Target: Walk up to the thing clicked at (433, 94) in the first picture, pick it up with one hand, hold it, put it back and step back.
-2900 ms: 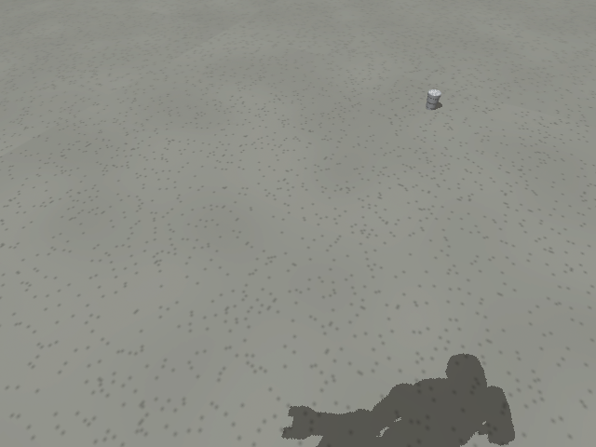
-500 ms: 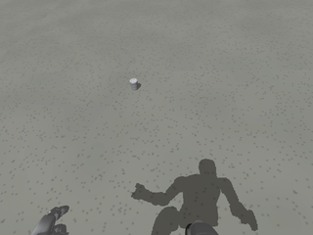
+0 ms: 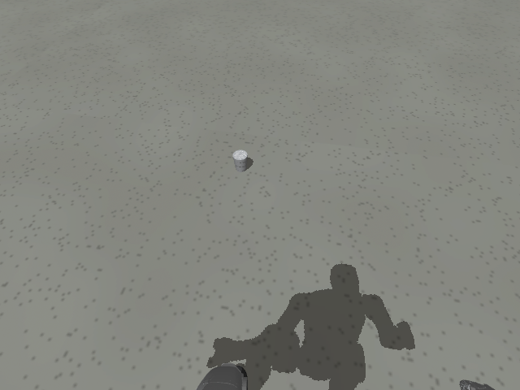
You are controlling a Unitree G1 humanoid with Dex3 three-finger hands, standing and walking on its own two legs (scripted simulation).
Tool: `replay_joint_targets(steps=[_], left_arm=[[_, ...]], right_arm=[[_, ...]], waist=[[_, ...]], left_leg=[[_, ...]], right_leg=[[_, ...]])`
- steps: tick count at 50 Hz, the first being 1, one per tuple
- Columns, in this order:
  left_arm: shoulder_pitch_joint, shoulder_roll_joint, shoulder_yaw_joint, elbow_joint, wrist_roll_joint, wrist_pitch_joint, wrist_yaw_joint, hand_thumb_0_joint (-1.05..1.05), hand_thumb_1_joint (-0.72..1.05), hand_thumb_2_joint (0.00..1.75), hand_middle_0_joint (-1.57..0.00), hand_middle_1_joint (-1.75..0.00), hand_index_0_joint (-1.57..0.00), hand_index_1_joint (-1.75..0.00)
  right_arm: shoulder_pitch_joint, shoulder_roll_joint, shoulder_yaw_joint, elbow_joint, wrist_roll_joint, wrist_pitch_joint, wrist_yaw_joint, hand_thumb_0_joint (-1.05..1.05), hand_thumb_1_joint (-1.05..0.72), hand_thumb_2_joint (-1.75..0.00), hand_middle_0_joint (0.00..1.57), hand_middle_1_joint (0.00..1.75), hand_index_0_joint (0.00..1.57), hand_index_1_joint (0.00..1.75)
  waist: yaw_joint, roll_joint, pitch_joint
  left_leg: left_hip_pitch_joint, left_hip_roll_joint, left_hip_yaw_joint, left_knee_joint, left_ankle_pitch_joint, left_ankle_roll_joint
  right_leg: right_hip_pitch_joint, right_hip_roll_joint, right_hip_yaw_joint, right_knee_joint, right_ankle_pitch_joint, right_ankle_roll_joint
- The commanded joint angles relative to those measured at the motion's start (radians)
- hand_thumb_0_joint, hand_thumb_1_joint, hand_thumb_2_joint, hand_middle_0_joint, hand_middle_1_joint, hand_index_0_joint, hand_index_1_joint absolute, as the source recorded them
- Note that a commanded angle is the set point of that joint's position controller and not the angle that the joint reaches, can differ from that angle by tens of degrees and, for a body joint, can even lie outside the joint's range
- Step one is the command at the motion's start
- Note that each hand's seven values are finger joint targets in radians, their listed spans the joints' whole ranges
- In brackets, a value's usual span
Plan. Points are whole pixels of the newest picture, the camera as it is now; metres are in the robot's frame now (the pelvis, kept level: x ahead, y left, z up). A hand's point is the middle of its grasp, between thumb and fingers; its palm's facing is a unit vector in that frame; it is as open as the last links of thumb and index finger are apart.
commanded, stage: walk up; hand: left
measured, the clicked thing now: (240, 161) +1.24 +0.24 -0.71
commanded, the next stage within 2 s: none
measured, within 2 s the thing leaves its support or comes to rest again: neither
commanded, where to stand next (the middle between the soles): +0.86 +0.03 m, yaw -1 degrees
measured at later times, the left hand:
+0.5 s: hand (162, 263) +0.35 +0.26 -0.12, palm faces -0.11 -0.91 -0.39, open 7.4 cm
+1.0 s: hand (158, 239) +0.41 +0.29 -0.14, palm faces +0.04 -0.93 -0.37, open 7.4 cm
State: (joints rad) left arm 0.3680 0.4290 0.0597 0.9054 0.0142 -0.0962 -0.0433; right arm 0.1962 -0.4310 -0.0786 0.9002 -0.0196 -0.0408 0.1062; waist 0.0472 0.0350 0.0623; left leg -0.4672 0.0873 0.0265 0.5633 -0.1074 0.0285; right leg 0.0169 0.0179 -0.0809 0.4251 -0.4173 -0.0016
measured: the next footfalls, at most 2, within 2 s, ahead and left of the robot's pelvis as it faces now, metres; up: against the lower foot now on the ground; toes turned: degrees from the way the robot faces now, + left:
left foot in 0.02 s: +0.18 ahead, +0.13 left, +0.00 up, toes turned +4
right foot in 0.50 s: +0.38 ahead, -0.13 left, +0.00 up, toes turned -7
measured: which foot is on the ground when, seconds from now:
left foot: up 0.00-0.00, down 0.02-0.52, up 0.54-1.00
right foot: down 0.00-0.04, up 0.06-0.48, down 0.50-1.00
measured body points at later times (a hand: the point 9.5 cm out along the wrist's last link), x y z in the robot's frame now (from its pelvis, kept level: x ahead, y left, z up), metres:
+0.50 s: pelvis +0.23 -0.01 +0.00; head +0.24 -0.03 +0.45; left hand +0.35 +0.31 -0.10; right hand +0.23 -0.33 -0.13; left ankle +0.14 +0.12 -0.73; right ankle +0.35 -0.13 -0.73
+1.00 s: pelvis +0.40 +0.01 +0.00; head +0.40 +0.02 +0.45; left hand +0.41 +0.34 -0.11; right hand +0.50 -0.31 -0.10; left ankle +0.51 +0.15 -0.72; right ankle +0.34 -0.13 -0.73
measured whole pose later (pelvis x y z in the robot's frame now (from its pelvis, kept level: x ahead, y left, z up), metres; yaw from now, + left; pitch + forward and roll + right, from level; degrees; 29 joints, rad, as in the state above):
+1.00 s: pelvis +0.40 +0.01 +0.00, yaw +3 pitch -3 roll -2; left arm 0.35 0.43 0.06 0.89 0.02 -0.08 -0.05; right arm 0.25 -0.43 -0.07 0.91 -0.02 -0.04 0.10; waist 0.04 0.02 0.06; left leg -0.40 0.09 0.01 0.58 -0.16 0.02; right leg -0.07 -0.05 -0.16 0.50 -0.37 0.02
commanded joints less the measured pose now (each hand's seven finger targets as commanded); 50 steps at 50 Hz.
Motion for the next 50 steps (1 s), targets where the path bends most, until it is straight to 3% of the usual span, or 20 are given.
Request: replay_joint_targets(steps=[1, 2, 3, 4, 7, 9, 15, 21, 24, 25, 26, 27, 28, 30, 31, 33, 39, 45, 48, 50], left_arm=[[-0.018, 0.191, 0.04, -0.099, -0.013, -0.015, 0.027, 0.0, 0.9, 0.9, -0.2, -0.3, -0.2, -0.3], [0.046, 0.103, 0.015, -0.104, -0.026, -0.011, 0.024, 0.0, 0.9, 0.9, -0.2, -0.3, -0.2, -0.3], [0.06, 0.195, 0.032, -0.093, -0.028, -0.002, 0.037, 0.0, 0.9, 0.9, -0.2, -0.3, -0.2, -0.3], [-0.015, 0.244, 0.031, -0.079, -0.015, -0.001, 0.043, 0.0, 0.9, 0.9, -0.2, -0.3, -0.2, -0.3], [-0.012, 0.212, 0.029, -0.051, -0.03, -0.006, 0.021, 0.0, 0.9, 0.9, -0.2, -0.3, -0.2, -0.3], [0.012, 0.196, 0.029, -0.042, -0.032, 0.006, 0.013, 0.0, 0.9, 0.9, -0.2, -0.3, -0.2, -0.3], [-0.135, 0.166, 0.033, -0.092, -0.011, 0.02, -0.02, 0.0, 0.9, 0.9, -0.2, -0.3, -0.2, -0.3], [-0.185, 0.153, 0.052, -0.08, -0.006, 0.013, -0.026, 0.0, 0.9, 0.9, -0.2, -0.3, -0.2, -0.3], [-0.08, 0.189, 0.071, -0.042, -0.001, 0.003, -0.012, 0.0, 0.9, 0.9, -0.2, -0.3, -0.2, -0.3], [0.005, 0.228, 0.086, -0.024, 0.003, -0.009, 0.0, 0.0, 0.9, 0.9, -0.2, -0.3, -0.2, -0.3], [0.073, 0.31, 0.108, -0.028, 0.007, -0.019, 0.014, 0.0, 0.9, 0.9, -0.2, -0.3, -0.2, -0.3], [0.059, 0.333, 0.106, -0.035, -0.009, -0.016, 0.017, 0.0, 0.9, 0.9, -0.2, -0.3, -0.2, -0.3], [0.023, 0.325, 0.1, -0.047, -0.019, -0.012, 0.02, 0.0, 0.9, 0.9, -0.2, -0.3, -0.2, -0.3], [-0.038, 0.27, 0.082, -0.068, -0.022, -0.014, 0.027, 0.0, 0.9, 0.9, -0.2, -0.3, -0.2, -0.3], [-0.068, 0.243, 0.069, -0.071, -0.025, -0.016, 0.03, 0.0, 0.9, 0.9, -0.2, -0.3, -0.2, -0.3], [-0.105, 0.218, 0.061, -0.076, -0.024, -0.02, 0.028, 0.0, 0.9, 0.9, -0.2, -0.3, -0.2, -0.3], [-0.084, 0.236, 0.07, -0.107, -0.01, -0.03, 0.024, 0.0, 0.9, 0.9, -0.2, -0.3, -0.2, -0.3], [-0.082, 0.261, 0.08, -0.109, 0.001, -0.025, 0.016, 0.0, 0.9, 0.9, -0.2, -0.3, -0.2, -0.3], [-0.106, 0.277, 0.079, -0.105, -0.001, -0.016, 0.015, 0.0, 0.9, 0.9, -0.2, -0.3, -0.2, -0.3], [-0.087, 0.235, 0.059, -0.103, 0.007, -0.01, 0.015, 0.0, 0.9, 0.9, -0.2, -0.3, -0.2, -0.3]], right_arm=[[0.229, -0.255, -0.092, -0.019, -0.028, -0.05, -0.035, 0.0, -0.9, -0.9, 0.2, 0.3, 0.2, 0.3], [0.273, -0.326, -0.113, -0.034, -0.035, -0.056, -0.05, 0.0, -0.9, -0.9, 0.2, 0.3, 0.2, 0.3], [0.25, -0.35, -0.113, -0.061, -0.001, -0.056, -0.054, 0.0, -0.9, -0.9, 0.2, 0.3, 0.2, 0.3], [0.216, -0.334, -0.117, -0.061, 0.023, -0.051, -0.054, 0.0, -0.9, -0.9, 0.2, 0.3, 0.2, 0.3], [0.11, -0.223, -0.058, -0.09, 0.031, -0.059, -0.069, 0.0, -0.9, -0.9, 0.2, 0.3, 0.2, 0.3], [0.107, -0.205, -0.051, -0.088, 0.034, -0.069, -0.07, 0.0, -0.9, -0.9, 0.2, 0.3, 0.2, 0.3], [0.1, -0.231, -0.055, -0.114, 0.021, -0.079, -0.067, 0.0, -0.9, -0.9, 0.2, 0.3, 0.2, 0.3], [0.093, -0.229, -0.055, -0.12, 0.019, -0.063, -0.063, 0.0, -0.9, -0.9, 0.2, 0.3, 0.2, 0.3], [0.092, -0.21, -0.046, -0.134, 0.019, -0.052, -0.068, 0.0, -0.9, -0.9, 0.2, 0.3, 0.2, 0.3], [0.138, -0.157, -0.025, -0.133, 0.019, -0.053, -0.066, 0.0, -0.9, -0.9, 0.2, 0.3, 0.2, 0.3], [0.2, -0.086, 0.0, -0.141, 0.019, -0.052, -0.063, 0.0, -0.9, -0.9, 0.2, 0.3, 0.2, 0.3], [0.199, -0.175, -0.019, -0.116, 0.018, -0.039, -0.071, 0.0, -0.9, -0.9, 0.2, 0.3, 0.2, 0.3], [0.174, -0.223, -0.028, -0.098, 0.014, -0.032, -0.082, 0.0, -0.9, -0.9, 0.2, 0.3, 0.2, 0.3], [0.132, -0.209, -0.026, -0.081, 0.029, -0.037, -0.079, 0.0, -0.9, -0.9, 0.2, 0.3, 0.2, 0.3], [0.162, -0.189, -0.023, -0.064, 0.033, -0.032, -0.075, 0.0, -0.9, -0.9, 0.2, 0.3, 0.2, 0.3], [0.196, -0.173, -0.021, -0.046, 0.027, -0.02, -0.065, 0.0, -0.9, -0.9, 0.2, 0.3, 0.2, 0.3], [0.094, -0.17, -0.036, -0.068, 0.004, -0.002, -0.04, 0.0, -0.9, -0.9, 0.2, 0.3, 0.2, 0.3], [-0.009, -0.158, -0.035, -0.093, -0.003, -0.022, -0.018, 0.0, -0.9, -0.9, 0.2, 0.3, 0.2, 0.3], [0.033, -0.167, -0.047, -0.074, -0.002, -0.029, -0.019, 0.0, -0.9, -0.9, 0.2, 0.3, 0.2, 0.3], [0.171, -0.21, -0.066, -0.029, -0.006, -0.037, -0.034, 0.0, -0.9, -0.9, 0.2, 0.3, 0.2, 0.3]], waist=[[-0.159, 0.119, -0.195], [-0.146, 0.348, -0.247], [-0.143, 0.223, -0.264], [-0.15, 0.157, -0.193], [-0.08, 0.043, -0.049], [-0.062, 0.068, -0.056], [-0.073, 0.096, 0.041], [-0.065, 0.085, -0.005], [0.003, -0.016, -0.062], [0.038, -0.147, -0.127], [0.046, -0.364, -0.191], [0.053, -0.267, -0.159], [0.049, -0.214, -0.13], [0.019, -0.146, -0.07], [-0.01, -0.163, -0.057], [-0.045, -0.184, -0.035], [-0.022, -0.158, 0.021], [-0.003, -0.156, 0.026], [-0.046, -0.125, 0.009], [-0.119, -0.004, -0.053]], left_leg=[[0.578, 0.016, -0.075, -0.078, -0.126, 0.105], [0.746, 0.254, -0.463, -0.132, -0.236, 0.167], [0.773, 0.354, -0.725, -0.26, -0.318, 0.254], [0.675, 0.358, -0.697, -0.278, -0.308, 0.28], [0.407, 0.2, -0.263, -0.274, 0.114, 0.149], [0.372, 0.171, -0.169, -0.27, 0.229, 0.163], [0.313, 0.174, -0.102, -0.353, 0.082, 0.21], [0.283, 0.134, -0.049, -0.243, 0.08, 0.155], [0.193, 0.105, -0.029, -0.029, 0.051, 0.113], [0.125, 0.026, 0.038, 0.204, 0.021, 0.085], [-0.045, -0.095, 0.066, 0.454, -0.355, 0.038], [-0.162, -0.121, -0.008, 0.574, -0.427, 0.02], [-0.164, -0.077, -0.073, 0.626, -0.41, 0.02], [-0.144, -0.05, -0.142, 0.631, -0.313, 0.023], [-0.103, -0.042, -0.153, 0.574, -0.266, 0.02], [-0.038, -0.044, -0.133, 0.509, -0.205, 0.008], [-0.116, -0.021, -0.11, 0.3, -0.092, -0.044], [0.03, 0.023, -0.029, 0.057, -0.029, -0.022], [0.173, 0.007, 0.008, 0.001, -0.049, 0.007], [0.395, -0.038, 0.012, -0.013, -0.122, 0.026]], right_leg=[[-0.337, -0.144, 0.045, 0.442, 0.476, -0.095], [-0.596, -0.003, 0.025, 0.695, -0.038, -0.045], [-0.696, 0.035, 0.093, 0.776, -0.134, -0.056], [-0.719, -0.031, 0.154, 0.831, -0.097, -0.067], [-0.58, -0.088, 0.201, 0.726, 0.081, -0.051], [-0.534, -0.095, 0.162, 0.693, 0.122, -0.026], [-0.566, -0.148, 0.078, 0.379, 0.202, 0.01], [-0.355, -0.089, 0.018, 0.175, 0.327, -0.022], [-0.107, -0.056, 0.021, 0.114, 0.263, -0.048], [0.035, -0.103, 0.097, 0.032, 0.158, -0.073], [0.155, -0.355, 0.472, -0.069, 0.034, -0.124], [0.167, -0.467, 0.708, -0.17, -0.044, -0.214], [0.095, -0.481, 0.732, -0.173, -0.036, -0.254], [-0.016, -0.388, 0.492, -0.16, 0.194, -0.228], [-0.066, -0.322, 0.357, -0.148, 0.277, -0.17], [-0.159, -0.263, 0.222, -0.157, 0.344, -0.148], [-0.168, -0.294, 0.172, -0.251, 0.103, -0.194], [-0.211, -0.311, 0.12, -0.19, 0.073, -0.192], [-0.271, -0.316, 0.117, -0.111, 0.078, -0.177], [-0.352, -0.253, 0.06, 0.14, 0.216, -0.14]])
